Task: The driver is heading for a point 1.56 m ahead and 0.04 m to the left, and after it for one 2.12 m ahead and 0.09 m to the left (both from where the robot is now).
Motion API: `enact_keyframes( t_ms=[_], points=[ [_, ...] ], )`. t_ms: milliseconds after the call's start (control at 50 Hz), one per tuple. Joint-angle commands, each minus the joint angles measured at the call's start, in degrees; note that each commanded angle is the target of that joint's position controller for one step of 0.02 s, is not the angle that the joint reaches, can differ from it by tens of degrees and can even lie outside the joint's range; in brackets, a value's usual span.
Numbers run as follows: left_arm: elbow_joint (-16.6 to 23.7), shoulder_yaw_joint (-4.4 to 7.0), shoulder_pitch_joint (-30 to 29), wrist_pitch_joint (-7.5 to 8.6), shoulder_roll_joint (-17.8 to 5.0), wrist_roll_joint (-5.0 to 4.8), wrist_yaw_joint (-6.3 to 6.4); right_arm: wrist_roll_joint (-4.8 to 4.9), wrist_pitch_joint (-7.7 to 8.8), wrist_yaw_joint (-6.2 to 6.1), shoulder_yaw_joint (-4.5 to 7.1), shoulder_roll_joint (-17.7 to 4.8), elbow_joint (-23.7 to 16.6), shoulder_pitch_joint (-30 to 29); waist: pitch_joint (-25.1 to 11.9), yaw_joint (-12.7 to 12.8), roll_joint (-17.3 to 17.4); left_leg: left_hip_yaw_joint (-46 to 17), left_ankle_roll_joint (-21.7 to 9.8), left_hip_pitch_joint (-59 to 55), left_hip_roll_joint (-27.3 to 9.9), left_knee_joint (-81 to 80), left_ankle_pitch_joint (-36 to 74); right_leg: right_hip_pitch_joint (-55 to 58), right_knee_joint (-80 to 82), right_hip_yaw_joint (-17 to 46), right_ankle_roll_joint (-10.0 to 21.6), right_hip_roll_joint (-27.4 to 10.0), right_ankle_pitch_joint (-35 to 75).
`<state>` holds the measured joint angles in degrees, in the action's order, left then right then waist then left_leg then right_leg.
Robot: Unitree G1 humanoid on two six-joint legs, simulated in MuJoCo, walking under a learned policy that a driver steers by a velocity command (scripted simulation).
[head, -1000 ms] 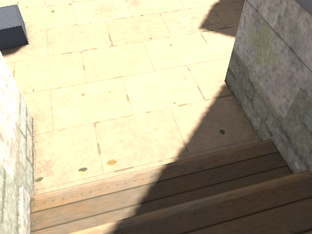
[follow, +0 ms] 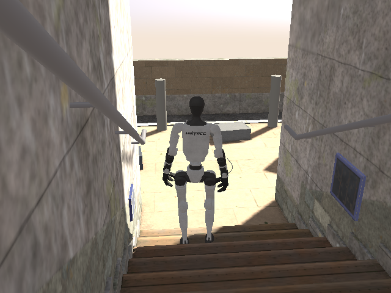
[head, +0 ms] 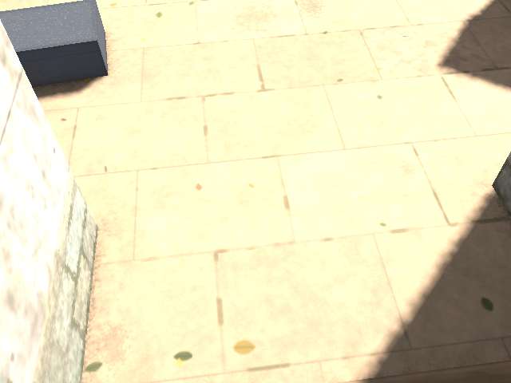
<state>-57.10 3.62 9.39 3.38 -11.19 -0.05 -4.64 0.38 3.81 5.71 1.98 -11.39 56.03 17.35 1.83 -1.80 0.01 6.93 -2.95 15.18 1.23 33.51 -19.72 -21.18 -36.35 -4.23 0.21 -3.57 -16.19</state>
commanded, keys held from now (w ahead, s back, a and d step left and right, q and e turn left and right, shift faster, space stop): no key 0.92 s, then w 0.08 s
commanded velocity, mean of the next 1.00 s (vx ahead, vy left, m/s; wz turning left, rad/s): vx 0.02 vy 0.00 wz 0.00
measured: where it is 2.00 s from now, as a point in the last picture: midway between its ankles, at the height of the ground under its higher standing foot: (274, 377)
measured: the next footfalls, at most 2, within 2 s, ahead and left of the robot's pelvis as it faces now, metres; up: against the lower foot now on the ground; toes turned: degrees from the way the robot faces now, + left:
left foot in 1.56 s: +0.38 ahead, +0.10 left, -0.15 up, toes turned +4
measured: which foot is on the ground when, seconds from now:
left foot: down 0.00-1.00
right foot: down 0.00-1.00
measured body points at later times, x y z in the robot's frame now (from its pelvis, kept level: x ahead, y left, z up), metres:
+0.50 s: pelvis +0.04 -0.01 +0.00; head +0.06 -0.01 +0.45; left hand +0.13 +0.22 -0.15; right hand +0.09 -0.27 -0.14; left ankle -0.02 +0.09 -0.73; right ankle +0.03 -0.11 -0.73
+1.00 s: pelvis +0.05 -0.02 -0.01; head +0.06 -0.01 +0.44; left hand +0.11 +0.23 -0.16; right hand +0.04 -0.27 -0.15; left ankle -0.02 +0.08 -0.73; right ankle +0.03 -0.11 -0.73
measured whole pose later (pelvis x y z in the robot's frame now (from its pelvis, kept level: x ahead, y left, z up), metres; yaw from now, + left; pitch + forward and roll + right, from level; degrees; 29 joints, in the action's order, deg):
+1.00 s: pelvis +0.05 -0.02 -0.01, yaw +0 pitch +0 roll +0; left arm -63.5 4.8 10.6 4.7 -12.2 0.5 -1.2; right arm -2.2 4.0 5.5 5.7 -12.3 60.3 18.4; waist 2.0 -1.0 -0.2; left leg 5.6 -2.0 11.3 -2.3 38.2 -27.1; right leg -16.6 -39.3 -5.0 2.7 0.2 -23.7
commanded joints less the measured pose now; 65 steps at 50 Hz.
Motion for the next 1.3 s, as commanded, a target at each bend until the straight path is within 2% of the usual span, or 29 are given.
enact_keyframes(
  t_ms=[20,40,80,120,160,260,300,360,480,500,560,920,940,960,980,1000,1040,1060,1100,1120,1140,1160,1180,1200,1220,1240,1260,1280,1300],
  points=[
    [0.78,1.98,2.54,0.66,-6.1,-0.13,0.34,0.14,0.64,0.17,1.69,-4.38,-0.81,3.88,-1.76,1.06,-1.63,-3.87,-2.31,0.34,-3.38,-7.68,11.79,5.76,4.8,1.35,2.19,-1.25,11.37],
    [0.52,1.89,2.73,0.79,-5.51,-0.34,0.39,0.17,0.5,0.43,1.86,-4.08,-0.9,3.65,-3.22,0.79,-2.02,-3.2,-1.95,-1.95,-3.04,-6.34,14.69,5.66,4.58,1.13,1.95,-1.23,13.3],
    [1.24,1.82,0.81,0.88,-5.66,-0.31,0.58,0.39,0.25,0.62,2.83,-6.09,-1.54,1.45,-4.43,0.61,-1.31,-2.6,-1.05,-3.65,-2.88,-5.2,18.05,5.66,3.96,1.47,1.48,-1.12,15.4],
    [0.68,2.13,1.71,0.93,-6.3,-0.32,0.63,0.18,0.07,0.72,2.99,-5.69,-1.4,1.18,-4.12,0.78,-1.33,-2.82,-0.69,-3.74,-3.08,-4.54,19.36,5.45,3.43,1.23,0.95,-0.9,15.59],
    [0.26,2.26,1.42,1.32,-6.1,-0.45,1.11,-0.55,0.11,0.92,3.2,-6.34,-0.86,1.8,-3.75,0.49,-1.61,-2.77,-0.61,-4.08,-3.35,-4.6,20.39,4.83,2.83,1.15,0.45,-0.33,14.41],
    [-1.12,1.85,1.92,1.6,-5.21,-0.83,1.72,-0.54,0.6,0.71,4.2,-8.23,-1.53,-0.79,-4.02,0.86,-1.63,-2.11,-0.03,-3.55,-3.12,-3.3,19.37,6.23,3.06,1.75,0.47,0.07,16.07],
    [-1.38,2.1,1.01,1.67,-6.12,-0.93,1.89,-0.67,0.58,0.32,4.24,-7.51,-1.09,-0.82,-3.25,0.67,-1.35,-2.12,0.26,-3.01,-3.23,-3.1,18.81,6.4,3.02,1.54,0.64,0.28,16.71],
    [-1.89,1.92,0.71,1.69,-5.48,-0.99,2.06,-0.64,0.63,0.11,4.36,-7.55,-0.75,-0.94,-3.48,0.92,-0.95,-2.1,0.38,-2.62,-3.38,-2.54,19.89,7.67,2.42,1.48,0.74,0.51,18.03],
    [-2.93,1.88,0.19,1.47,-5.59,-0.84,2.15,-0.79,0.74,0.13,4.54,-7.78,0.29,-0.23,-2.54,1.23,-0.77,-2.0,0.98,-1.29,-3.47,-2.59,16.73,8.75,2.58,1.3,1.07,0.92,16.62],
    [-3.01,2.08,-0.01,1.57,-6.47,-1.2,2.45,-0.77,0.69,0.33,4.48,-7.59,0.11,-0.67,-2.51,1.22,-0.96,-2.29,0.78,-0.89,-3.66,-2.51,17.27,8.92,2.09,0.93,0.87,1.15,16.22],
    [-3.37,1.9,-0.19,1.59,-5.87,-1.0,2.69,-0.77,0.69,0.45,4.47,-7.72,0.73,0.13,-2.26,1.28,-0.79,-2.39,0.71,-0.51,-3.88,-2.5,16.55,9.07,2.17,0.96,0.82,1.31,15.17],
    [-5.01,1.28,0.71,1.74,-6.24,-0.9,2.79,-1.03,0.49,0.43,4.14,-6.78,3.03,3.73,-0.28,1.03,0.22,-2.47,0.71,0.25,-4.59,-2.41,12.7,8.73,3.08,1.04,1.69,2.27,12.16],
    [-5.19,1.87,1.81,1.69,-7.58,-0.36,3.04,-1.51,0.4,0.14,4.7,-8.12,3.48,5.14,-0.37,1.0,0.48,-2.64,-0.28,0.21,-4.61,-2.97,4.8,8.62,3.01,0.66,2.33,2.71,4.07],
    [-5.02,2.67,2.39,1.72,-9.02,0.54,3.45,-2.5,0.39,-0.34,5.47,-9.87,3.71,5.75,1.8,0.92,1.37,-4.55,-2.54,1.81,-5.54,-4.69,-6.98,6.89,2.85,0.68,3.44,3.36,-8.4],
    [-4.65,2.96,2.28,1.81,-8.76,1.29,3.96,-3.41,0.43,-0.82,6.04,-10.52,3.82,6.3,5.16,0.4,2.23,-8.08,-5.56,3.78,-7.39,-7.36,-18.41,3.77,2.83,1.87,4.86,3.35,-18.1],
    [-4.04,2.7,2.06,2.08,-6.74,1.76,4.44,-3.95,0.65,-1.32,6.17,-9.73,3.97,7.32,7.67,-0.25,3.25,-12.35,-8.94,4.16,-9.76,-9.41,-25.6,0.46,1.81,3.18,6.12,3.15,-22.33],
    [-2.91,1.31,1.12,2.93,-0.77,2.16,5.11,-4.09,1.53,-2.73,5.34,-5.41,6.09,11.94,8.2,-2.22,6.44,-22.18,-15.58,-1.24,-16.85,-12.44,-27.23,-5.71,-5.68,1.99,6.5,2.85,-18.11],
    [-2.07,1.06,0.59,3.52,0.59,2.25,5.3,-3.65,1.7,-3.07,4.9,-4.77,6.28,11.98,8.18,-2.1,6.46,-24.4,-17.55,-3.52,-19.37,-12.8,-23.8,-6.99,-7.48,0.31,6.03,3.03,-13.37],
    [-1.1,1.28,1.32,4.25,-0.11,1.93,5.27,-3.29,1.39,-3.67,4.71,-5.21,6.25,9.65,5.71,-0.5,4.75,-22.92,-17.62,-3.52,-18.71,-8.48,-11.97,-3.0,-7.52,-1.29,5.81,3.72,-7.44],
    [-2.12,1.58,5.6,4.39,-0.4,2.46,5.27,-4.16,1.73,-3.55,4.63,-4.96,4.73,4.68,3.82,2.43,3.24,-17.76,-16.02,1.45,-14.79,-2.31,-6.82,5.63,-6.05,-2.74,6.59,5.03,-5.86],
    [-4.99,2.21,15.69,4.62,-1.89,2.86,5.28,-4.97,2.12,-2.99,5.16,-6.21,3.11,-0.26,1.43,7.59,-1.57,-9.65,-13.17,12.46,-8.15,10.39,-1.01,19.82,-2.56,-0.68,8.2,5.22,-1.81],
    [-8.21,2.48,28.02,5.2,-4.77,4.4,5.63,-6.08,2.61,-1.26,4.53,-3.46,0.21,-5.24,-2.51,12.69,-13.48,-2.36,-6.45,27.46,2.41,32.77,-6.07,33.98,7.56,21.11,15.28,-3.02,0.91],
    [-11.57,2.01,39.77,5.39,-6.6,5.82,4.97,-5.23,3.91,-0.97,2.7,2.4,-2.84,-11.09,0.98,18.54,-10.76,-14.29,-5.28,46.38,4.87,46.73,-17.79,41.41,15.7,42.54,22.37,-13.15,-2.4],
    [-13.04,1.32,38.31,5.18,-6.63,6.6,4.28,-3.39,4.53,-1.86,1.87,2.68,-5.0,-13.19,8.97,15.33,-0.78,-23.53,-5.78,59.28,2.11,45.44,-9.92,42.12,17.21,44.94,23.15,-19.02,-3.79],
    [-12.13,0.28,31.3,4.96,-4.02,6.29,3.36,-2.98,4.65,-2.71,2.67,-1.51,-3.94,-11.7,9.9,11.36,4.13,-22.95,-4.97,58.16,-0.97,45.81,-1.98,36.95,14.8,39.32,22.27,-18.64,1.53],
    [-10.76,-0.34,23.74,4.84,-2.0,5.89,2.82,-3.27,4.11,-3.42,3.41,-3.74,-2.19,-6.81,7.61,6.92,4.32,-20.24,-4.56,51.85,-3.37,44.97,2.36,29.54,12.94,30.71,21.5,-17.06,8.49],
    [-9.38,-1.66,18.18,4.4,2.29,6.18,3.52,-4.89,2.97,-3.81,2.06,-0.28,-1.3,-2.73,7.84,3.49,4.08,-19.3,-5.13,44.98,-6.81,39.35,7.44,19.98,12.79,23.16,19.21,-14.86,11.21],
    [-7.31,-2.9,13.31,3.76,6.13,6.14,4.36,-6.65,1.69,-3.6,0.75,2.35,0.02,0.18,7.37,1.14,1.52,-18.01,-5.35,37.94,-9.02,36.68,13.97,10.16,13.36,18.49,16.72,-11.68,10.32],
    [-3.53,-5.02,7.27,4.34,10.99,6.24,5.57,-8.84,1.16,-3.44,-0.41,3.54,0.0,0.29,5.87,0.61,1.61,-18.12,-4.62,29.7,-10.77,22.59,32.1,1.54,12.05,11.2,12.78,-6.67,10.51]
  ],
)
Keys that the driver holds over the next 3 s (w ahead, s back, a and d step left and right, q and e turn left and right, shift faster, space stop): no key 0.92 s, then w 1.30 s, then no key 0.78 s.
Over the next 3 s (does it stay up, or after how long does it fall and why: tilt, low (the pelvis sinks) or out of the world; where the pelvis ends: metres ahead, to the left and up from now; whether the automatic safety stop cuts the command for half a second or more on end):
stays up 0.88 -0.02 -0.29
